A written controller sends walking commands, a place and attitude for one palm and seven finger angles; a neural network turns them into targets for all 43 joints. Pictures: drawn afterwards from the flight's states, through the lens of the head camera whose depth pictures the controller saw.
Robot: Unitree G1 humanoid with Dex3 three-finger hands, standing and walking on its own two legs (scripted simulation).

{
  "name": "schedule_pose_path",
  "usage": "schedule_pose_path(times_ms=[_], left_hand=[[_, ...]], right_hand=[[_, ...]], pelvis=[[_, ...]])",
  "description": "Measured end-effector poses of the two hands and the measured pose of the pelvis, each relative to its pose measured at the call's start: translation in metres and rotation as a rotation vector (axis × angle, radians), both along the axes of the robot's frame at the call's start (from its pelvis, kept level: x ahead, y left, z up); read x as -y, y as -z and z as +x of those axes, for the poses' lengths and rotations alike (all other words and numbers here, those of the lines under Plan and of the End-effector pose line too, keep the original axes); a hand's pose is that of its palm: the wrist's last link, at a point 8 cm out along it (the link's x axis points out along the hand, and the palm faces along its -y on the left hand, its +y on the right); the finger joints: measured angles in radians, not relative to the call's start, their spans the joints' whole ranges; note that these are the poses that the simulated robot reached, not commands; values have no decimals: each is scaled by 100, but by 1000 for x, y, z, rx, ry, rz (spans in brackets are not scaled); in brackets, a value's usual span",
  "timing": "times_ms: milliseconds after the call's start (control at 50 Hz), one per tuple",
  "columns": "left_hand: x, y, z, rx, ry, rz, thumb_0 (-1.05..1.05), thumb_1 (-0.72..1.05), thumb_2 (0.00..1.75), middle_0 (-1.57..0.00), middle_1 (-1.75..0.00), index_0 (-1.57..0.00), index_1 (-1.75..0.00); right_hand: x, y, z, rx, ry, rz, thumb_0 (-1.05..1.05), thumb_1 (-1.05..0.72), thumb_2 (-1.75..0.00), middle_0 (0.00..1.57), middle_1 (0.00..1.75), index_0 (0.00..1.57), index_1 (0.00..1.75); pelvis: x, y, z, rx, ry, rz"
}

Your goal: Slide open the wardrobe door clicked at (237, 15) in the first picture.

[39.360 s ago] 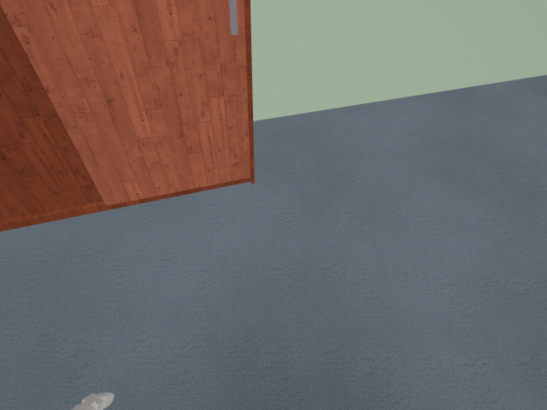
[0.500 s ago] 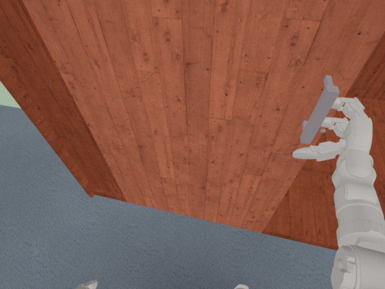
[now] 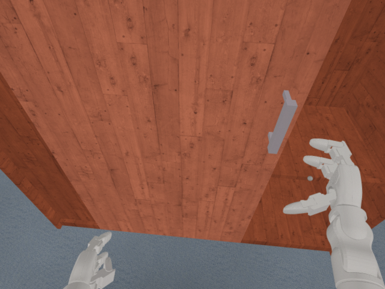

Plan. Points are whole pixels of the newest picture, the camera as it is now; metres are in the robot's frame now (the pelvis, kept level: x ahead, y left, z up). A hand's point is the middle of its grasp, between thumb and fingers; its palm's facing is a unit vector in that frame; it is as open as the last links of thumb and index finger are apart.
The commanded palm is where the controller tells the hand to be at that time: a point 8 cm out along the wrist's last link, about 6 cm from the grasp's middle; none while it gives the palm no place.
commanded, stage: slip the hand off the handle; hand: right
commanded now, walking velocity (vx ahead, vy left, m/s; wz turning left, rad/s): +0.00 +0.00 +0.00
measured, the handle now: (279, 123) +0.46 -0.18 +0.12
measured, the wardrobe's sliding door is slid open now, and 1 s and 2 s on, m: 0.46 0.46 0.46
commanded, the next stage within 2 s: draw the hand back to the body in 0.08 s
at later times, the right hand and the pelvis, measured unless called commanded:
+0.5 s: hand (331, 195) +0.27 -0.22 +0.13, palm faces +0.10 +1.00 -0.01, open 14.7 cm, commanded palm +0.23 -0.27 +0.13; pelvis +0.00 +0.02 +0.01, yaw +0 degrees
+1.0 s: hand (365, 218) +0.22 -0.25 +0.14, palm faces +0.38 +0.88 -0.30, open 12.8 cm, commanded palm +0.18 -0.29 +0.16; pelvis +0.00 +0.00 +0.02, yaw -1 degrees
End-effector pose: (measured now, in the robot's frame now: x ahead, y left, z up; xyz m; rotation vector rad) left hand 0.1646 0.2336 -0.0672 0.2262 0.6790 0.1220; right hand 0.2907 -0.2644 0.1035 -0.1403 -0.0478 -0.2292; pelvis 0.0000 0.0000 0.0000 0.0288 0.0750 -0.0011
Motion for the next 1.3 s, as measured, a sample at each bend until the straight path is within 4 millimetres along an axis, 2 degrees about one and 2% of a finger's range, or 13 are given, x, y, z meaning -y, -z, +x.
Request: schedule_pose_path(times_ms=[80, 160, 220, 300, 400, 580, 720, 840, 1040, 1160, 1300], left_hand=[[6, -3, 12, 27, 35, -16, 1, 91, 90, -20, -30, -20, -30], [8, -1, 15, 25, 61, -11, 1, 90, 90, -20, -30, -20, -30], [6, 2, 12, 12, 69, -1, 1, 90, 90, -20, -30, -20, -30], [0, 3, 3, 10, 45, 11, 1, 90, 90, -20, -30, -20, -30], [-11, -3, -9, 47, -5, -3, 2, 90, 90, -20, -30, -20, -30], [-25, -9, -16, 78, -17, 10, 2, 90, 90, -20, -30, -20, -30], [-17, -15, -5, 124, 7, 19, 2, 91, 90, -20, -30, -20, -30], [2, -21, 9, 114, 48, 14, 2, 90, 90, -20, -30, -20, -30], [27, -22, 25, 50, 94, -3, 2, 90, 90, -20, -30, -20, -30], [30, -24, 33, 43, 102, -8, 2, 90, 90, -20, -30, -20, -30], [24, -27, 39, 42, 88, -6, 2, 90, 90, -20, -30, -20, -30]], right_hand=[[2, -2, -21, -10, 8, -4, -1, 54, -20, 26, 115, 25, 115], [5, 1, -36, -31, 24, -3, -1, 55, -20, 26, 115, 25, 115], [6, 0, -39, -25, 30, -5, -1, 55, -20, 26, 115, 25, 115], [-2, -7, -35, 15, -120, 123, -1, 55, -20, 25, 115, 25, 115], [-2, -21, -35, 8, -197, 114, -1, 55, -20, 25, 115, 25, 115], [15, -25, -67, 7, -120, 117, -1, 55, -20, 25, 115, 25, 115], [14, -34, -84, 35, -139, 98, -1, 51, -21, 25, 113, 25, 113], [19, -47, -95, 13, 44, -98, -1, 38, -27, 25, 105, 24, 106], [32, -57, -112, -4, 183, -183, -1, 6, -43, 24, 86, 24, 86], [37, -69, -112, 20, 209, -211, 0, -16, -54, 23, 73, 23, 74], [37, -80, -112, 35, 206, -241, 0, -41, -66, 23, 58, 22, 59]], pelvis=[[-3, -1, 1, 12, 8, -2], [-7, -1, -1, 22, 24, -1], [-10, 0, -4, 25, 33, 0], [-13, -3, -6, 41, 37, 0], [-15, -6, -5, 47, 15, -7], [-15, -7, -5, 52, 9, -9], [-12, -7, -7, 69, 19, -5], [-8, -15, -7, 94, 16, -2], [0, -25, 4, 129, 9, -15], [3, -27, 12, 138, 2, -21], [2, -28, 19, 142, -5, -24]])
